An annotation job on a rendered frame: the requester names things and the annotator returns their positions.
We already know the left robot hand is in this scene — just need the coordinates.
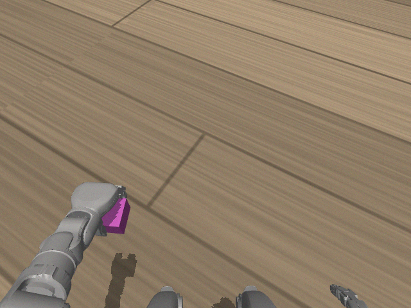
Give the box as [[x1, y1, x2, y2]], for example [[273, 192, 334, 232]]
[[71, 182, 127, 236]]

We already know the left robot arm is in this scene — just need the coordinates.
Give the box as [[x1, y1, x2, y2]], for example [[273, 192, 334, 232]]
[[0, 207, 100, 308]]

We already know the small box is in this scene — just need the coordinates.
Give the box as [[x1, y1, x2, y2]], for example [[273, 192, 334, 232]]
[[102, 198, 130, 234]]

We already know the right robot hand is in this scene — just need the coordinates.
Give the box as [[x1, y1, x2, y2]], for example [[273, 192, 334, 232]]
[[330, 284, 368, 308]]

